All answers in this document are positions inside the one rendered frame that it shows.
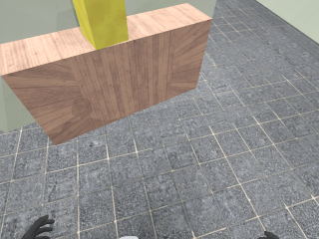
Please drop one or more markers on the robot left hand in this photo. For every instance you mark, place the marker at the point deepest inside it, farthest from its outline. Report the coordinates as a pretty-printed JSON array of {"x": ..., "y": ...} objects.
[{"x": 35, "y": 229}]

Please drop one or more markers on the carton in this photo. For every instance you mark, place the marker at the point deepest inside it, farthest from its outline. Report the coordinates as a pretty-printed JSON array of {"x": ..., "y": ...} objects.
[{"x": 103, "y": 22}]

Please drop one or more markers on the pedestal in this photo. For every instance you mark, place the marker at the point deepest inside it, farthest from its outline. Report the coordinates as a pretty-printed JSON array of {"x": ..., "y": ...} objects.
[{"x": 70, "y": 88}]

